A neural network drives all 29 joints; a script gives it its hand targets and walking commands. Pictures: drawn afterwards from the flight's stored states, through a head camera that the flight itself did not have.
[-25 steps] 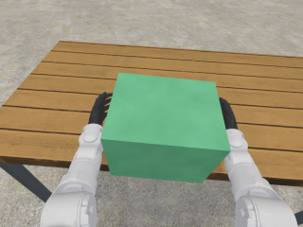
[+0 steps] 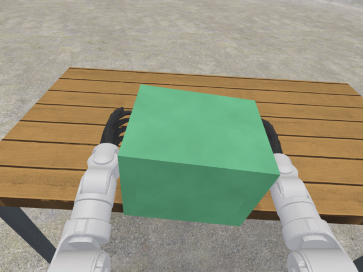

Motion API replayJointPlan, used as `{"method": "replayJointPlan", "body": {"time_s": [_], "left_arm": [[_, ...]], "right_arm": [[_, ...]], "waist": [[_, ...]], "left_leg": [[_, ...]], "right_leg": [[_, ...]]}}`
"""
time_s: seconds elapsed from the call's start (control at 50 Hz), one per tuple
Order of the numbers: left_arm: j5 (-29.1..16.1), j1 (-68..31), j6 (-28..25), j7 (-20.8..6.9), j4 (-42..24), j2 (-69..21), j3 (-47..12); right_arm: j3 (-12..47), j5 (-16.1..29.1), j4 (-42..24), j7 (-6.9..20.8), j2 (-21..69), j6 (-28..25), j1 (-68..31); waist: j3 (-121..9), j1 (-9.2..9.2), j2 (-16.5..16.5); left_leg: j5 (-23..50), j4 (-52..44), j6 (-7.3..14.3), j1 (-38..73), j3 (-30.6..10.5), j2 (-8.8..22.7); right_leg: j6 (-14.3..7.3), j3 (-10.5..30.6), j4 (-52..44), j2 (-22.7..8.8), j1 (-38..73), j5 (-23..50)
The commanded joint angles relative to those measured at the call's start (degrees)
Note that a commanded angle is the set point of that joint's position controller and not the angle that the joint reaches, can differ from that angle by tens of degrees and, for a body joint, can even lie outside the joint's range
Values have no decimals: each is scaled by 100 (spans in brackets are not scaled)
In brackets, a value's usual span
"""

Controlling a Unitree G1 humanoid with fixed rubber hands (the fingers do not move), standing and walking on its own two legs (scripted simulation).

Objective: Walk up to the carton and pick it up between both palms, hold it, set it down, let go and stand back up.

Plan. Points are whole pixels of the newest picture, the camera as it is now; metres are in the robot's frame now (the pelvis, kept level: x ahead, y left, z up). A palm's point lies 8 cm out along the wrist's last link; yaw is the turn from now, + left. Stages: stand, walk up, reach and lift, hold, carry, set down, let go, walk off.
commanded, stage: reach and lift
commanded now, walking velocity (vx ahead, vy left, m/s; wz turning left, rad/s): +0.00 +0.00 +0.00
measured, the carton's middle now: (190, 156) +0.36 +0.00 +0.10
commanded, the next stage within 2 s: hold in 1.34 s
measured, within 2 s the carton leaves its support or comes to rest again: neither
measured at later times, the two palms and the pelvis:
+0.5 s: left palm (104, 133) +0.35 +0.19 +0.17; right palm (277, 144) +0.35 -0.18 +0.16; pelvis +0.00 +0.00 +0.00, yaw -1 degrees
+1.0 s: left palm (103, 127) +0.35 +0.19 +0.19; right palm (281, 140) +0.35 -0.18 +0.17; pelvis -0.01 +0.02 +0.00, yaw -2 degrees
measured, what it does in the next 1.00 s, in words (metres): stands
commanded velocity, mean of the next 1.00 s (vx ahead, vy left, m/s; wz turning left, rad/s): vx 0.00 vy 0.00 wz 0.00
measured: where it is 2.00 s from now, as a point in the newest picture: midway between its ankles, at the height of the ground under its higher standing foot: outside the picture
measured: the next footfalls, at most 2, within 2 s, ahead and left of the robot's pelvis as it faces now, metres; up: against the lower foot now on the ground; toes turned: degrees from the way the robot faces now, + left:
none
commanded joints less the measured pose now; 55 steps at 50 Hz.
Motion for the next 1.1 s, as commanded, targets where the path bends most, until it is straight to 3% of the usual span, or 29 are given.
{"method": "replayJointPlan", "body": {"time_s": [0.0, 0.04, 0.1, 0.12, 0.22, 0.28, 0.38, 0.44, 0.52, 0.54, 0.56, 0.6, 0.64, 0.68, 0.76, 0.84, 0.9, 1.0, 1.06, 1.08], "left_arm": [[-325, -3667, 195, -662, -1931, -2802, -2095], [-403, -3721, 310, -664, -2197, -2836, -2197], [-417, -3696, 488, -709, -2173, -2702, -2060], [-418, -3646, 547, -738, -2191, -2660, -2056], [-188, -3555, 878, -985, -1820, -2378, -1433], [-139, -3640, 1015, -1052, -2024, -2421, -1499], [-311, -3630, 1106, -958, -3032, -2668, -2073], [-461, -3731, 1205, -898, -3465, -2694, -2330], [-325, -3919, 1619, -849, -2941, -2462, -1960], [-274, -3918, 1704, -866, -2672, -2470, -1784], [-221, -3786, 1764, -885, -2527, -2514, -1660], [-214, -3788, 1741, -876, -2880, -2534, -1677], [-271, -3766, 1710, -867, -3130, -2618, -1809], [-266, -3746, 1703, -879, -3382, -2627, -1922], [-123, -3659, 1940, -957, -2929, -2482, -1631], [-126, -3793, 2067, -906, -3075, -2551, -1646], [-228, -4056, 2059, -796, -3181, -2672, -1779], [-433, -4037, 2157, -726, -3647, -2733, -2155], [-364, -4155, 2270, -747, -3516, -2693, -2094], [-308, -4115, 2327, -748, -3460, -2659, -1973]], "right_arm": [[1655, 242, -2659, 619, 2462, -153, -4717], [1740, 314, -3041, 591, 2517, -72, -4903], [1876, 451, -3241, 498, 2479, 108, -4964], [1900, 475, -3213, 473, 2496, 186, -4855], [1959, 597, -2951, 325, 2471, 612, -4773], [1891, 678, -2881, 309, 2419, 720, -4688], [2011, 926, -3818, 241, 2282, 696, -4727], [2005, 934, -3987, 247, 2262, 842, -4646], [1549, 693, -3181, 403, 1972, 1177, -4780], [1443, 599, -3004, 450, 1966, 1214, -4831], [1452, 589, -3120, 476, 1980, 1198, -4929], [1598, 705, -3460, 512, 2067, 1120, -5000], [1796, 824, -3972, 469, 2069, 1060, -5135], [1892, 900, -4077, 424, 2126, 1147, -5029], [1826, 834, -3473, 390, 1985, 1385, -4811], [1804, 970, -3594, 487, 1990, 1391, -5134], [1671, 880, -3679, 526, 1972, 1321, -5412], [1824, 1078, -4104, 475, 1969, 1441, -5394], [1577, 997, -3634, 490, 1795, 1604, -5291], [1504, 964, -3582, 514, 1776, 1651, -5215]], "waist": [[-2586, -10, 419], [-2871, -70, 365], [-2827, 20, 288], [-2781, -36, 197], [-1923, 101, -105], [-1952, 7, 109], [-3021, -215, 646], [-2841, -341, 701], [-1566, -312, 708], [-1425, -328, 472], [-1418, -284, 345], [-2146, -227, 219], [-2815, -245, 216], [-3032, -267, 328], [-2057, -168, 212], [-2051, -84, 401], [-2211, -135, 464], [-2884, -274, 583], [-2308, -400, 639], [-2295, -366, 618]], "left_leg": [[679, 470, -140, 3106, -698, 321], [658, 470, -108, 3071, -663, 305], [722, 509, -17, 2898, -623, 267], [639, 508, 8, 2907, -613, 280], [370, 382, 171, 2412, -571, 241], [401, 336, 73, 2614, -566, 247], [1488, 631, -180, 3597, -587, 252], [1313, 676, -245, 3666, -576, 262], [-208, 382, -257, 3116, -530, 320], [-493, 335, -191, 3002, -535, 340], [-504, 303, -149, 2909, -517, 352], [73, 340, -97, 3226, -504, 308], [895, 519, -103, 3567, -537, 276], [1220, 558, -109, 3704, -545, 283], [695, 457, -136, 3354, -487, 284], [343, 368, -154, 3446, -488, 312], [162, 387, -180, 3542, -474, 308], [815, 593, -252, 3962, -535, 330], [547, 532, -280, 3707, -553, 373], [339, 492, -257, 3739, -547, 388]], "right_leg": [[158, 210, -259, -262, -1211, 879], [210, 232, -207, -247, -1184, 958], [296, 278, -113, -279, -946, 1323], [291, 316, -112, -306, -902, 1366], [434, 363, -55, -365, -546, 1583], [362, 358, -108, -344, -790, 1397], [265, 265, -129, -160, -886, 1971], [219, 225, -260, -132, -1137, 1635], [157, 93, -451, -214, -1648, 32], [162, 101, -453, -266, -1702, -188], [191, 119, -455, -271, -1578, -152], [247, 162, -368, -232, -1241, 511], [277, 162, -219, -166, -959, 1475], [289, 167, -201, -134, -875, 1788], [274, 126, -324, -213, -1134, 1193], [223, 110, -422, -201, -1408, 528], [184, 91, -410, -181, -1579, 241], [157, 99, -371, -113, -1439, 802], [100, 89, -449, -115, -1666, 501], [96, 103, -495, -146, -1614, 309]]}}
